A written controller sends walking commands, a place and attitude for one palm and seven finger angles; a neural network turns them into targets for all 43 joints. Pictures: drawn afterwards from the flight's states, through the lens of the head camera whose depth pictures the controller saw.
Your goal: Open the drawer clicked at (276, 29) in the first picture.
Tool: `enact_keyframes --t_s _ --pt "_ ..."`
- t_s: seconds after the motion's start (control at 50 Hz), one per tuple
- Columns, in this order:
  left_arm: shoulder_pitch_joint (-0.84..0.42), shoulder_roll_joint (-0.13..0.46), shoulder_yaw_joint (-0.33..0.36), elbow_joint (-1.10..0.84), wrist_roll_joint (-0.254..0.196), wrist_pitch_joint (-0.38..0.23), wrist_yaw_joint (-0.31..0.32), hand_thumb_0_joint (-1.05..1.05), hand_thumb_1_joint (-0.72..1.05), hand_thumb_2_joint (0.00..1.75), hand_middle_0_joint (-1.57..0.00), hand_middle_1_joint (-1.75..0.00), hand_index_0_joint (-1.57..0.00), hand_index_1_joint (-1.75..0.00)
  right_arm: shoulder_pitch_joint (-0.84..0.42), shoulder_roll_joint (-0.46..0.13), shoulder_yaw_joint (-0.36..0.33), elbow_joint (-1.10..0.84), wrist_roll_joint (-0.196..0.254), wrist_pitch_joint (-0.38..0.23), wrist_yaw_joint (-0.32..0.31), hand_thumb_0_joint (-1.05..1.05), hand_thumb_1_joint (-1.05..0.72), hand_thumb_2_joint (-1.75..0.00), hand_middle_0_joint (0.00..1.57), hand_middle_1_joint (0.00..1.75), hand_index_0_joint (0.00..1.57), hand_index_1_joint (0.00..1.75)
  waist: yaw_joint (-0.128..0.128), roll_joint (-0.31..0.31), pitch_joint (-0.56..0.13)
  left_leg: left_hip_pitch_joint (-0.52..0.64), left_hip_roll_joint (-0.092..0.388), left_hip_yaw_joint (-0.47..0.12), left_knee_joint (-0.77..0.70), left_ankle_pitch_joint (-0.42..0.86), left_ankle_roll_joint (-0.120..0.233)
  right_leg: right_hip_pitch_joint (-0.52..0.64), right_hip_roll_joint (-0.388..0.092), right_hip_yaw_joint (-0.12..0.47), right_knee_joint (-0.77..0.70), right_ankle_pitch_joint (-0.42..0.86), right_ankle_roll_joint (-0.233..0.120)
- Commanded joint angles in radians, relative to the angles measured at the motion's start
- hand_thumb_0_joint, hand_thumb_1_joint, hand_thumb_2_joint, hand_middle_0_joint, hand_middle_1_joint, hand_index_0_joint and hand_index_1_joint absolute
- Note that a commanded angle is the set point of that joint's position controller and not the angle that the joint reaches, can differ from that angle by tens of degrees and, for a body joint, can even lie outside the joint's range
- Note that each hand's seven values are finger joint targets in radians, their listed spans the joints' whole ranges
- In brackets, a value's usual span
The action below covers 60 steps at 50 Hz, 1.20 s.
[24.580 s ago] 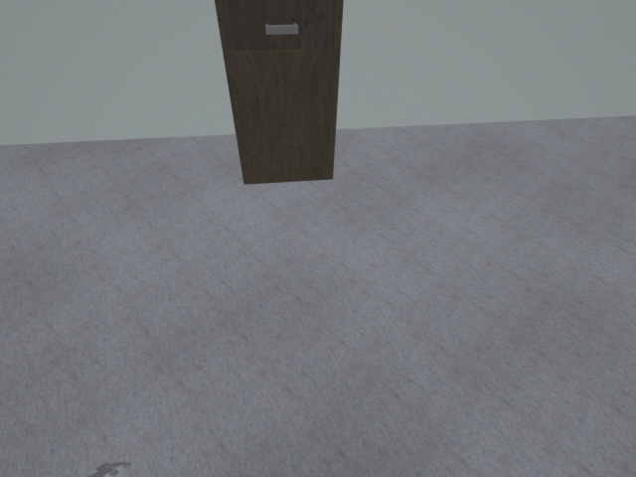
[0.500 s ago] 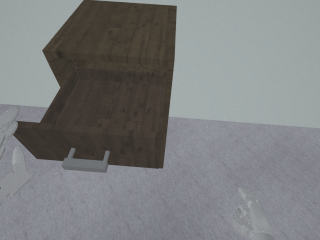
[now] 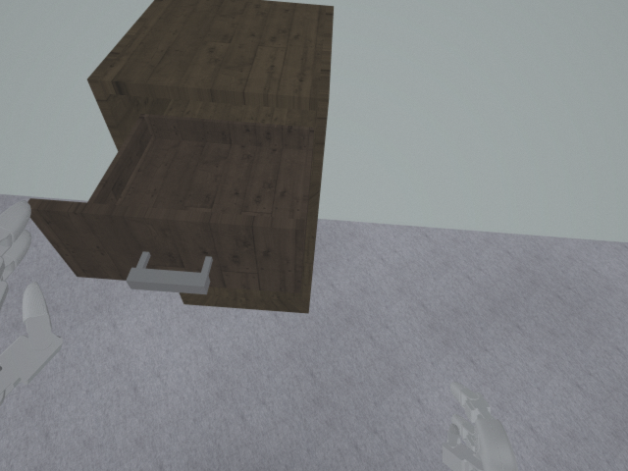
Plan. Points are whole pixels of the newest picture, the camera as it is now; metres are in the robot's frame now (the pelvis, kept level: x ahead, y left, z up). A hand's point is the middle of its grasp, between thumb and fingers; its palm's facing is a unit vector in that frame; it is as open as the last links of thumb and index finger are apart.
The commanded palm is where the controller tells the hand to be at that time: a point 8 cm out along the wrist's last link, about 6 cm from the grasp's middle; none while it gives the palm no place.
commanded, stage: step back with the hand held close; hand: left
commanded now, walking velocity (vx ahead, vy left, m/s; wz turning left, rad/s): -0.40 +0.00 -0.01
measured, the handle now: (173, 270) +0.39 +0.25 -0.04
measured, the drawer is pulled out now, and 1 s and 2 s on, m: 0.30 0.30 0.30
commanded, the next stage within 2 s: stop stepping back and stand still in 0.18 s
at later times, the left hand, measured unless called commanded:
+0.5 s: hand out of the picture +0.05 +0.20 +0.15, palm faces +0.34 -0.82 -0.45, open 7.4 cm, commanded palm -0.01 +0.24 +0.17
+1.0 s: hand out of the picture +0.00 +0.19 +0.17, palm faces +0.44 -0.77 -0.47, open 7.4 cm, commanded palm -0.07 +0.23 +0.17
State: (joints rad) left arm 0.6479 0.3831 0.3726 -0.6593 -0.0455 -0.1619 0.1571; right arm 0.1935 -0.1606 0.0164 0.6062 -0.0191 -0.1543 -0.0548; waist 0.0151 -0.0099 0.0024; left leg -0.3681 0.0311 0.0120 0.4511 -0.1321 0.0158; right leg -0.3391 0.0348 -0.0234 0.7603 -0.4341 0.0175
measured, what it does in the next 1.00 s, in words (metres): walks backwards: right foot, then left foot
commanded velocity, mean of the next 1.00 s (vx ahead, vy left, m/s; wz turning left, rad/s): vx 0.04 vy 0.02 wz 0.01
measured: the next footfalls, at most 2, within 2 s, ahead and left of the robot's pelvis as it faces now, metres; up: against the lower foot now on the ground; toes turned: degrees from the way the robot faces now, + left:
right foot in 0.10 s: -0.10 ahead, -0.14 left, +0.00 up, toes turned +0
left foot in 0.42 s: -0.13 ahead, +0.07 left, +0.00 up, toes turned +6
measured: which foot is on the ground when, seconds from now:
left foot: down 0.00-0.12, up 0.14-0.40, down 0.42-1.00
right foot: up 0.00-0.08, down 0.10-1.00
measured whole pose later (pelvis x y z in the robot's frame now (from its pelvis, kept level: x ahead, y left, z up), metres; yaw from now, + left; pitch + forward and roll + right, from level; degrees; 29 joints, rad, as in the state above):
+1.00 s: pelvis -0.18 -0.06 -0.01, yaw +4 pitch -1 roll +1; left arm 0.64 0.38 0.36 -0.58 0.00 -0.19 0.17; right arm 0.29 -0.20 0.00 0.62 -0.02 -0.12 -0.09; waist -0.04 -0.01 -0.04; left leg -0.25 0.03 0.01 0.53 -0.26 0.00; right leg -0.42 0.04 -0.07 0.81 -0.41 -0.01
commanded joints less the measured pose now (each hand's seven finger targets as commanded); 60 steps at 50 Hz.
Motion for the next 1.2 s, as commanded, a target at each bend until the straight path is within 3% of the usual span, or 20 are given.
enact_keyframes --t_s 0.0,0.06,0.1,0.16,0.26,0.34,0.4,0.46,0.56,0.62,0.68,0.74,0.84,0.9,0.96,1.02,1.08,1.12,1.14,1.18 --pt "0.002 0.151 0.097 -0.176 -0.01 -0.049 0.007 0.0 0.9 0.9 -0.2 -0.3 -0.2 -0.3 -0.119 -0.187 -0.063 -0.137 -0.004 -0.042 -0.004 0.0 -0.9 -0.9 0.2 0.3 0.2 0.3 -0.003 0.199 -0.165 0.168 0.222 -0.176 -0.115 0.323 0.1 0.055 -0.004 -0.006 -0.176 0.059 -0.003" --pt "-0.005 0.185 0.132 -0.182 -0.022 -0.061 -0.009 0.0 0.9 0.9 -0.2 -0.3 -0.2 -0.3 -0.154 -0.183 -0.058 -0.16 0.011 -0.017 0.003 0.0 -0.9 -0.9 0.2 0.3 0.2 0.3 0.008 0.092 -0.165 0.07 0.153 -0.109 -0.038 0.124 0.049 0.16 -0.058 0.025 -0.399 0.33 -0.02" --pt "-0.003 0.259 0.186 -0.16 -0.021 -0.076 -0.008 0.0 0.9 0.9 -0.2 -0.3 -0.2 -0.3 -0.168 -0.149 -0.053 -0.18 0.026 0.01 0.005 0.0 -0.9 -0.9 0.2 0.3 0.2 0.3 0.012 -0.183 -0.158 -0.026 -0.036 0.039 0.3 -0.267 -0.042 0.051 -0.343 0.304 -0.515 0.598 -0.131" --pt "0.054 0.201 0.16 -0.128 -0.003 -0.053 -0.001 0.0 0.9 0.9 -0.2 -0.3 -0.2 -0.3 -0.179 -0.124 -0.051 -0.18 0.043 0.028 -0.003 0.0 -0.9 -0.9 0.2 0.3 0.2 0.3 0.006 -0.211 -0.238 -0.201 -0.066 -0.029 0.591 -0.351 -0.052 0.253 -0.336 0.16 -0.356 1.118 -0.084" --pt "-0.002 0.168 0.099 -0.132 0.015 -0.038 0.011 0.0 0.9 0.9 -0.2 -0.3 -0.2 -0.3 -0.179 -0.113 -0.029 -0.175 0.023 0.075 -0.039 0.0 -0.9 -0.9 0.2 0.3 0.2 0.3 -0.017 -0.094 -0.143 -0.067 -0.052 0.034 0.346 -0.313 -0.049 0.159 -0.271 0.155 -0.39 0.951 -0.136" --pt "0.053 0.16 0.089 -0.172 0.013 -0.036 0.032 0.0 0.9 0.9 -0.2 -0.3 -0.2 -0.3 -0.069 -0.16 -0.046 -0.188 0.027 0.07 -0.043 0.0 -0.9 -0.9 0.2 0.3 0.2 0.3 -0.04 -0.051 -0.206 0.122 -0.051 0.016 -0.035 -0.136 -0.005 0.218 -0.216 0.142 -0.415 0.503 -0.09" --pt "0.034 0.202 0.112 -0.244 0.01 -0.056 0.043 0.0 0.9 0.9 -0.2 -0.3 -0.2 -0.3 -0.08 -0.202 -0.069 -0.22 0.038 0.044 -0.046 0.0 -0.9 -0.9 0.2 0.3 0.2 0.3 -0.012 0.159 -0.167 0.174 0.145 -0.193 -0.148 0.069 0.057 0.144 -0.086 0.069 -0.306 0.234 -0.016" --pt "0.028 0.197 0.13 -0.22 0.005 -0.073 0.034 0.0 0.9 0.9 -0.2 -0.3 -0.2 -0.3 -0.075 -0.17 -0.044 -0.204 0.023 0.012 -0.037 0.0 -0.9 -0.9 0.2 0.3 0.2 0.3 -0.021 0.26 -0.132 0.1 0.125 -0.177 -0.157 0.09 0.038 0.149 -0.062 0.018 -0.253 0.242 -0.02" --pt "-0.062 0.111 0.058 -0.086 0.037 -0.07 0.03 0.0 0.9 0.9 -0.2 -0.3 -0.2 -0.3 -0.065 -0.197 -0.049 -0.168 0.024 -0.01 -0.033 0.0 -0.9 -0.9 0.2 0.3 0.2 0.3 -0.036 0.15 0.043 -0.226 0.135 -0.189 -0.256 -0.641 0.075 0.224 -0.038 0.008 -0.217 0.045 -0.015" --pt "-0.117 0.118 0.047 -0.029 0.041 -0.062 0.024 0.0 0.9 0.9 -0.2 -0.3 -0.2 -0.3 -0.071 -0.199 -0.056 -0.156 0.016 -0.008 -0.035 0.0 -0.9 -0.9 0.2 0.3 0.2 0.3 -0.039 0.024 0.076 -0.173 0.067 -0.138 -0.118 -0.579 0.064 0.108 -0.07 0.098 -0.346 -0.087 -0.05" --pt "-0.155 0.139 0.056 -0.03 0.038 -0.07 0.016 0.0 0.9 0.9 -0.2 -0.3 -0.2 -0.3 -0.053 -0.187 -0.065 -0.13 0.01 0.009 -0.025 0.0 -0.9 -0.9 0.2 0.3 0.2 0.3 -0.045 -0.17 0.012 -0.054 -0.045 0.004 0.283 -0.339 0.027 -0.009 -0.264 0.391 -0.549 -0.288 -0.153" --pt "-0.154 0.155 0.082 -0.096 0.031 -0.085 0.022 0.0 0.9 0.9 -0.2 -0.3 -0.2 -0.3 -0.051 -0.166 -0.06 -0.127 0.005 0.014 -0.017 0.0 -0.9 -0.9 0.2 0.3 0.2 0.3 -0.036 -0.11 -0.068 -0.063 -0.014 -0.018 0.412 -0.355 0.02 0.045 -0.366 0.443 -0.573 -0.213 -0.215" --pt "-0.082 0.143 0.075 -0.142 0.033 -0.092 0.033 0.0 0.9 0.9 -0.2 -0.3 -0.2 -0.3 -0.038 -0.156 -0.034 -0.139 -0.009 0.011 -0.04 0.0 -0.9 -0.9 0.2 0.3 0.2 0.3 -0.048 0.021 -0.036 0.179 -0.022 0.032 -0.004 -0.364 0.042 -0.153 -0.2 0.187 -0.458 -0.314 -0.111" --pt "-0.104 0.156 0.1 -0.209 0.047 -0.113 0.046 0.0 0.9 0.9 -0.2 -0.3 -0.2 -0.3 -0.042 -0.17 -0.048 -0.159 -0.004 -0.017 -0.041 0.0 -0.9 -0.9 0.2 0.3 0.2 0.3 -0.044 0.313 -0.015 0.053 0.295 -0.426 -0.285 -0.598 0.175 -0.12 -0.009 -0.037 0.085 -0.019 -0.011" --pt "-0.024 0.138 0.104 -0.098 0.041 -0.086 0.029 0.0 0.9 0.9 -0.2 -0.3 -0.2 -0.3 -0.033 -0.168 -0.055 -0.129 0.012 -0.028 -0.029 0.0 -0.9 -0.9 0.2 0.3 0.2 0.3 -0.026 0.17 -0.003 0.048 0.231 -0.221 -0.175 -0.283 0.15 -0.089 -0.042 -0.015 0.074 0.003 -0.009" --pt "-0.027 0.11 0.071 -0.013 0.031 -0.066 0.021 0.0 0.9 0.9 -0.2 -0.3 -0.2 -0.3 -0.063 -0.179 -0.05 -0.133 0.025 -0.022 -0.034 0.0 -0.9 -0.9 0.2 0.3 0.2 0.3 -0.023 0.156 0.041 -0.124 0.142 -0.074 -0.075 -0.396 0.083 0.146 -0.044 -0.048 -0.237 0.066 -0.009" --pt "-0.151 0.167 0.092 0.012 0.025 -0.067 0.012 0.0 0.9 0.9 -0.2 -0.3 -0.2 -0.3 -0.083 -0.179 -0.067 -0.124 0.02 0.002 -0.027 0.0 -0.9 -0.9 0.2 0.3 0.2 0.3 -0.031 -0.286 0.054 -0.159 -0.024 0.007 0.439 -0.317 0.001 0.054 -0.368 0.461 -0.6 -0.074 -0.161" --pt "-0.169 0.143 0.076 -0.021 0.031 -0.082 0.01 0.0 0.9 0.9 -0.2 -0.3 -0.2 -0.3 -0.06 -0.174 -0.071 -0.103 0.023 0.0 -0.015 0.0 -0.9 -0.9 0.2 0.3 0.2 0.3 -0.039 -0.155 -0.025 -0.109 -0.002 -0.032 0.535 -0.28 -0.008 0.063 -0.352 0.417 -0.587 -0.027 -0.163" --pt "-0.217 0.024 -0.194 0.711 0.127 0.091 -0.095 0.0 0.9 0.9 -0.2 -0.3 -0.2 -0.3 -0.035 -0.295 -0.125 0.077 -0.002 0.01 0.077 0.0 -0.9 -0.9 0.2 0.3 0.2 0.3 -0.051 -0.077 0.006 -0.238 0.069 -0.054 0.622 -0.395 -0.009 0.054 -0.414 0.233 -0.371 0.386 -0.213" --pt "-0.196 -0.035 -0.209 0.751 0.101 0.152 -0.138 0.0 0.9 0.9 -0.2 -0.3 -0.2 -0.3 0.065 -0.154 -0.078 0.057 0.021 0.107 0.075 0.0 -0.9 -0.9 0.2 0.3 0.2 0.3 -0.043 -0.102 -0.068 -0.101 0.01 0.001 0.51 -0.377 -0.022 0.07 -0.292 0.131 -0.34 0.5 -0.214"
